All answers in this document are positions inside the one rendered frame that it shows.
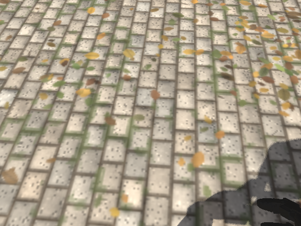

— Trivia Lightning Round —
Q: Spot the right robot hand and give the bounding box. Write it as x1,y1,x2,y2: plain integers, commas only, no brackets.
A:
257,198,301,226

